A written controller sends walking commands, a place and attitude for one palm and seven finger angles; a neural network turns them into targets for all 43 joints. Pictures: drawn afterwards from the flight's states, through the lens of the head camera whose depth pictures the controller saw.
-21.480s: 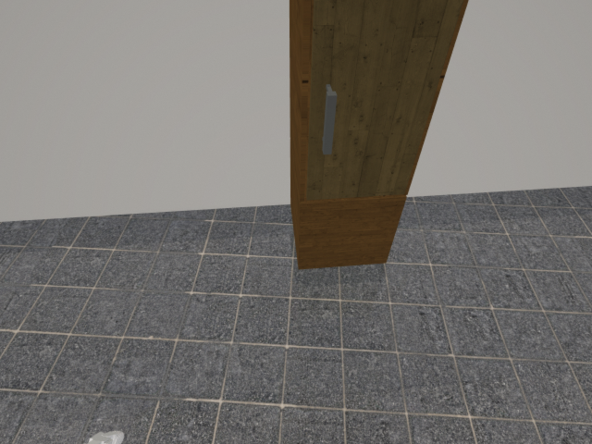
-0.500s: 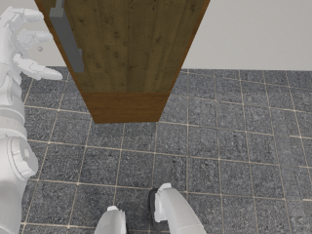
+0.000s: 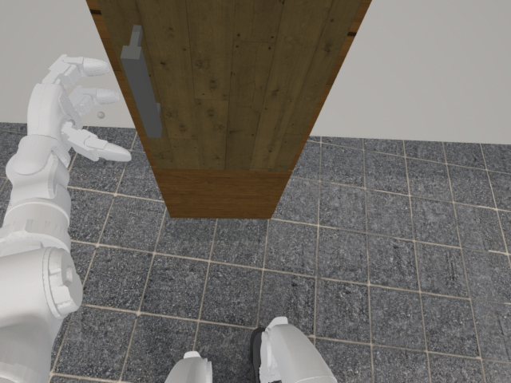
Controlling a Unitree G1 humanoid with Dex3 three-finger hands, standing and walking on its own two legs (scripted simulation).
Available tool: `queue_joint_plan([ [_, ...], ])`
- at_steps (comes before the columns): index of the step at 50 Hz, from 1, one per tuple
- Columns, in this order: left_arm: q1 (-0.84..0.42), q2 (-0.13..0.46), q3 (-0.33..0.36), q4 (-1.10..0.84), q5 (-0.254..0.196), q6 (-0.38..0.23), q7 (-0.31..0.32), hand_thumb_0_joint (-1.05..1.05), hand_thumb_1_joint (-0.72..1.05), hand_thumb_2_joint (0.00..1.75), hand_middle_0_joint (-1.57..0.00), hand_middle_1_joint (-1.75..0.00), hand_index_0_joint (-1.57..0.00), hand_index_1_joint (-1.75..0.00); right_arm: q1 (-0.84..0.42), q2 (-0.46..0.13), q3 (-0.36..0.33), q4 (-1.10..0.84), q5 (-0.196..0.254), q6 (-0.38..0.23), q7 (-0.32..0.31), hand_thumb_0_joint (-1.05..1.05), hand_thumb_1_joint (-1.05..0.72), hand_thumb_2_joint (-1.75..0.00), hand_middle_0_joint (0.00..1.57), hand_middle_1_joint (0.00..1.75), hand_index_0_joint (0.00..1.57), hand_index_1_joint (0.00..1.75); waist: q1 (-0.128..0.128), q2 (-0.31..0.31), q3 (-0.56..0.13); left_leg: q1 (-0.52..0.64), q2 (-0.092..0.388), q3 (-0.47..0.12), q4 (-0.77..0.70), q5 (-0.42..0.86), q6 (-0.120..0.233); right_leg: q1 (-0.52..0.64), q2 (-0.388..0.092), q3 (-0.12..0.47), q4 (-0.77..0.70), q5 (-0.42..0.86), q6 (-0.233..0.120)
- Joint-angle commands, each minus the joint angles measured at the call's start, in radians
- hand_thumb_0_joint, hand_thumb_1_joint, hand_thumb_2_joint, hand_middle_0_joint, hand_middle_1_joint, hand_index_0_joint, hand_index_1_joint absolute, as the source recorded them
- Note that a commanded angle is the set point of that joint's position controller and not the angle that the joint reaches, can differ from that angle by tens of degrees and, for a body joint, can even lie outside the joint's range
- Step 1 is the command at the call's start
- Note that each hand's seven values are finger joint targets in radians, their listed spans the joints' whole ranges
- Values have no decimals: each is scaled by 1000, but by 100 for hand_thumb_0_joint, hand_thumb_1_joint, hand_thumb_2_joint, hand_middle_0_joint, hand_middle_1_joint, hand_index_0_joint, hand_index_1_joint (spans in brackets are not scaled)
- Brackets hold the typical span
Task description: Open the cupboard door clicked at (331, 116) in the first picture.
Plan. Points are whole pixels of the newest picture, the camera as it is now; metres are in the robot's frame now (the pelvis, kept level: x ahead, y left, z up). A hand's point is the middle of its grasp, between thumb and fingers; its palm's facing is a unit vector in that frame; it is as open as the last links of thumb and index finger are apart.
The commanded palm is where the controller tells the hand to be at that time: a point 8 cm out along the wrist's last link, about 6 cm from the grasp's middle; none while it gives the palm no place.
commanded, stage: move the hooked fingers beside the handle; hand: left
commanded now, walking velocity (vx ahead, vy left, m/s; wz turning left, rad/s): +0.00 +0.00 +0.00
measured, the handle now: (146, 87) +0.56 +0.13 +0.05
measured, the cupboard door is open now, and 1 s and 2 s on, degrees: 0 0 0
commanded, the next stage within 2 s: slide the fingers in behind the handle in 0.26 s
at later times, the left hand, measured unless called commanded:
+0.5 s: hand (116, 111) +0.51 +0.17 +0.05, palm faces -0.09 -1.00 -0.02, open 14.0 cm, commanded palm +0.49 +0.22 +0.05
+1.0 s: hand (139, 113) +0.52 +0.14 +0.04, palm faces -0.09 -1.00 -0.02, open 14.0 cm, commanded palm +0.49 +0.19 +0.05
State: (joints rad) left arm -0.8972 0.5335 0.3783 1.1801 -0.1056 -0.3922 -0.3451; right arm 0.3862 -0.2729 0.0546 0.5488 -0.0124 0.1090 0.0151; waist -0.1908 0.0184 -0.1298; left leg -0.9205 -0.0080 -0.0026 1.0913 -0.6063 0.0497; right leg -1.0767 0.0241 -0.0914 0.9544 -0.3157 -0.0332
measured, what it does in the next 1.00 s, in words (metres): stands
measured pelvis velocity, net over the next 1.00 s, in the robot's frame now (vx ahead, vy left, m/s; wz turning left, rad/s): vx -0.01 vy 0.00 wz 0.00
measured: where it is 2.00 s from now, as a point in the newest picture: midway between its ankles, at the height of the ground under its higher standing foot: outside the picture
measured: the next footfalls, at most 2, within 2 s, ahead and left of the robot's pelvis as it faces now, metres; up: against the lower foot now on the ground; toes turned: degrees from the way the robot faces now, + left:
none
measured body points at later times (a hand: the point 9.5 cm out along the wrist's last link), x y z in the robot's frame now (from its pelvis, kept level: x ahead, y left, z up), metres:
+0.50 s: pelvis -0.02 +0.00 -0.01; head +0.14 +0.02 +0.41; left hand +0.51 +0.22 +0.06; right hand -0.03 -0.26 -0.12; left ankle -0.06 +0.08 -0.66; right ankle +0.07 -0.11 -0.66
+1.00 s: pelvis -0.01 +0.00 -0.01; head +0.15 +0.01 +0.41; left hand +0.52 +0.19 +0.05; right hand -0.01 -0.27 -0.11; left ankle -0.06 +0.08 -0.66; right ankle +0.07 -0.11 -0.66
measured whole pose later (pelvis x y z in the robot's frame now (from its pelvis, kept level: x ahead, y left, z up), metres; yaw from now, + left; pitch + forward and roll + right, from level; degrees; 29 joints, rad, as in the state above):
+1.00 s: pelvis -0.01 +0.00 -0.01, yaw +0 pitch +26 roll -2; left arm -0.96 0.47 0.34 1.20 -0.06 -0.43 -0.23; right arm 0.40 -0.28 0.05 0.56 -0.03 0.09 0.03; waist -0.22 0.03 -0.12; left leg -0.99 -0.01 0.00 1.13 -0.61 0.05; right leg -1.15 0.02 -0.08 1.00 -0.31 -0.04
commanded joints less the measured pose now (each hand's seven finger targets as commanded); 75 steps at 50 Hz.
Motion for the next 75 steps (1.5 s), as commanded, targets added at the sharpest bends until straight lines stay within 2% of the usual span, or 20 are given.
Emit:
queue_joint_plan([
  [1, -418, 273, 54, -220, -13, -96, 6, 0, -50, 30, -30, -120, -30, -120, 187, -181, -65, -39, -4, -12, -23, 0, -90, -90, 20, 30, 20, 30, -5, 146, -457, 80, 7, -50, -118, 553, -41, 473, 8, 84, -4, 337, -9],
  [7, -493, 287, 45, -254, -12, -129, -10, 0, -50, 30, -30, -120, -30, -120, 180, -188, -68, -22, -8, -21, -21, 0, -90, -90, 20, 30, 20, 30, -12, 188, -560, 164, 15, -76, -94, 608, -61, 434, 10, 78, 12, 317, -6],
  [10, -509, 221, -5, -215, -18, -101, -16, 0, -50, 30, -30, -120, -30, -120, 176, -187, -66, -13, -4, -23, -23, 0, -90, -90, 20, 30, 20, 30, -37, 178, -509, 146, 16, -77, -93, 566, -56, 394, 9, 72, 1, 280, 0],
  [14, -518, 218, -7, -171, -10, -75, -2, 0, -50, 30, -30, -120, -30, -120, 186, -192, -62, -4, -6, -22, -26, 0, -90, -90, 20, 30, 20, 30, -43, 158, -479, 118, 15, -86, -95, 529, -54, 357, 8, 65, 3, 241, -1],
  [15, -515, 236, 9, -150, -5, -69, 7, 0, -50, 30, -30, -120, -30, -120, 189, -191, -60, -5, -7, -23, -26, 0, -90, -90, 20, 30, 20, 30, -43, 147, -455, 88, 13, -80, -98, 498, -49, 364, 8, 66, -1, 234, -1],
  [18, -525, 292, 48, -169, 9, -86, 27, 0, -50, 30, -30, -120, -30, -120, 198, -193, -58, -13, -11, -26, -25, 0, -90, -90, 20, 30, 20, 30, -30, 139, -514, 72, 8, -78, -94, 492, -46, 406, 7, 73, 10, 253, -4],
  [27, -493, 289, 52, -182, 16, -94, 46, 0, -50, 30, -30, -120, -30, -120, 204, -191, -56, -32, -12, -28, -15, 0, -90, -90, 20, 30, 20, 30, -15, 141, -517, 26, 3, -57, -109, 427, -33, 461, 6, 88, 0, 249, -4],
  [30, -521, 266, 36, -178, 14, -86, 55, 0, -50, 30, -30, -120, -30, -120, 204, -188, -54, -31, -10, -31, -16, 0, -90, -90, 20, 30, 20, 30, -33, 117, -486, -8, 2, -50, -110, 379, -24, 456, 5, 93, -11, 223, 1],
  [34, -535, 264, 39, -198, 18, -110, 69, 0, -50, 30, -30, -120, -30, -120, 217, -190, -60, -20, -15, -36, -15, 0, -90, -90, 20, 30, 20, 30, -29, 134, -529, 41, 4, -64, -106, 417, -32, 442, 6, 87, -1, 235, -2],
  [35, -561, 221, 1, -222, 18, -116, 69, 0, -50, 30, -30, -120, -30, -120, 213, -187, -62, -19, -16, -39, -12, 0, -90, -90, 20, 30, 20, 30, -43, 164, -536, 69, 4, -67, -105, 433, -36, 419, 5, 84, 0, 236, 0],
  [37, -543, 180, -23, -213, 21, -124, 75, 0, -50, 30, -30, -120, -30, -120, 220, -186, -67, -10, -20, -39, -7, 0, -90, -90, 20, 30, 20, 30, -37, 202, -552, 131, 9, -79, -102, 495, -53, 383, 5, 74, 5, 246, -3],
  [41, -502, 181, 1, -170, 13, -103, 92, 0, -50, 30, -30, -120, -30, -120, 225, -189, -66, -12, -19, -31, -7, 0, -90, -90, 20, 30, 20, 30, -37, 128, -512, 81, 7, -72, -101, 500, -42, 414, 7, 71, 4, 278, -4],
  [45, -497, 149, -27, -186, 28, -95, 112, 0, -50, 30, -30, -120, -30, -120, 215, -181, -68, -18, -19, -26, -2, 0, -90, -90, 20, 30, 20, 30, -32, 145, -498, 72, 4, -62, -105, 492, -42, 420, 3, 76, 2, 287, -2],
  [47, -497, 174, -2, -205, 30, -114, 126, 0, -50, 30, -30, -120, -30, -120, 216, -180, -70, -20, -21, -25, -1, 0, -90, -90, 20, 30, 20, 30, -23, 138, -528, 82, 4, -64, -97, 520, -44, 438, 3, 80, 11, 313, -3],
  [52, -505, 111, -37, -244, 25, -139, 144, 0, -50, 30, -30, -120, -30, -120, 212, -172, -77, -23, -24, -28, 5, 0, -90, -90, 20, 30, 20, 30, -29, 149, -563, 117, 5, -65, -94, 560, -48, 453, 2, 82, 16, 351, -1],
  [60, -508, 71, -63, -180, 36, -120, 164, 0, -50, 30, -30, -120, -30, -120, 201, -167, -75, -14, -19, -26, 6, 0, -90, -90, 20, 30, 20, 30, -41, 103, -478, 40, -4, -52, -105, 454, -37, 450, -1, 84, 3, 300, 2],
  [66, -526, 59, -55, -248, 28, -156, 185, 0, -50, 30, -30, -120, -30, -120, 207, -162, -80, -17, -28, -39, 12, 0, -90, -90, 20, 30, 20, 30, -31, 128, -588, 100, -4, -59, -86, 543, -45, 475, -2, 84, 24, 368, -4],
  [69, -488, 45, -68, -183, 40, -141, 191, 0, -50, 30, -30, -120, -30, -120, 202, -164, -78, -10, -25, -33, 15, 0, -90, -90, 20, 30, 20, 30, -35, 96, -511, 44, -6, -52, -96, 483, -41, 468, -2, 86, 14, 334, 0],
  [74, -501, 73, -43, -174, 49, -131, 212, 0, -50, 30, -30, -120, -30, -120, 199, -162, -75, -16, -23, -35, 13, 0, -90, -90, 20, 30, 20, 30, -28, 74, -504, -23, -16, -34, -103, 404, -30, 514, -6, 101, 4, 313, 0],
  [75, -518, 56, -63, -172, 51, -130, 214, 0, -50, 30, -30, -120, -30, -120, 196, -161, -75, -15, -21, -36, 14, 0, -90, -90, 20, 30, 20, 30, -42, 66, -484, -28, -16, -33, -106, 384, -28, 502, -6, 101, -1, 298, 3],
])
